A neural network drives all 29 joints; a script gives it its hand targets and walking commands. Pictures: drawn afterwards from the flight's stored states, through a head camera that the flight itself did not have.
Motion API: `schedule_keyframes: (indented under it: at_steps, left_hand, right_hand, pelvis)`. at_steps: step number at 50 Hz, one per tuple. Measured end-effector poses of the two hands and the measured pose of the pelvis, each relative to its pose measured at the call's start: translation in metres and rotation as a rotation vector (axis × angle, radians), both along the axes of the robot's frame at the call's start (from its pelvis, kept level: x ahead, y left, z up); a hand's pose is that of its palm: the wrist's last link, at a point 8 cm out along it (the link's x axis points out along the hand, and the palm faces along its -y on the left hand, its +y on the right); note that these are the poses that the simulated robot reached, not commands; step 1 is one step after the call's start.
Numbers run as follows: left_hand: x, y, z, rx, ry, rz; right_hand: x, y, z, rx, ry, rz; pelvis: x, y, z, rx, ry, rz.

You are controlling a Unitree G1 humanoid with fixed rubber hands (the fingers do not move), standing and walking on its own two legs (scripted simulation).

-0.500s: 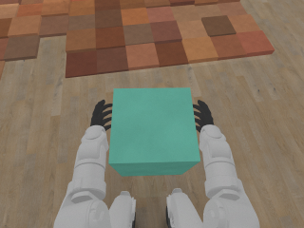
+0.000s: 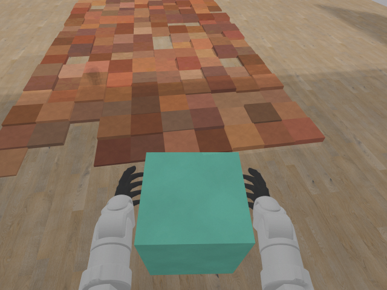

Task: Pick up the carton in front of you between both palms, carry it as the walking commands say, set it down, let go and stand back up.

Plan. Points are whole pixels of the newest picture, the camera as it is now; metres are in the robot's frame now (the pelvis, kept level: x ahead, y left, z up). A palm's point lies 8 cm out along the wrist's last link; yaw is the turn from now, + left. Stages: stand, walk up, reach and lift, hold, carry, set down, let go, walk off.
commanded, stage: reach and lift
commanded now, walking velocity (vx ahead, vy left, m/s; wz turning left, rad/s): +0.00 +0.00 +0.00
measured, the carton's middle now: (192, 216) +0.29 +0.00 -0.05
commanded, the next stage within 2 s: hold in 1.00 s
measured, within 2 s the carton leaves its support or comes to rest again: neither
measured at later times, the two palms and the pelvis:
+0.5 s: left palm (123, 198) +0.29 +0.15 +0.04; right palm (263, 199) +0.29 -0.15 +0.04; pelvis -0.01 +0.00 +0.01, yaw +0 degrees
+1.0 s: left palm (122, 194) +0.30 +0.15 +0.05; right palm (263, 196) +0.29 -0.15 +0.05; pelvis +0.01 +0.00 +0.01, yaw +0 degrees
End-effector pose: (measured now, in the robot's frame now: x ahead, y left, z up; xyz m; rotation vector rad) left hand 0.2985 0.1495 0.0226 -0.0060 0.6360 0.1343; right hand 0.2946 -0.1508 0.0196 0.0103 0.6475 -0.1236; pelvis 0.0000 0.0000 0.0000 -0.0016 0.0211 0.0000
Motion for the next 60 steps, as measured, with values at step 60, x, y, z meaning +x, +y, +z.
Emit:
schedule_keyframes:
  at_steps: [60]
  left_hand:
    - [-0.011,0.001,0.041,0.027,-0.004,-0.020]
  right_hand:
    - [-0.010,0.001,0.042,-0.028,-0.005,0.023]
  pelvis:
    - [0.003,0.000,0.011,0.000,-0.152,-0.002]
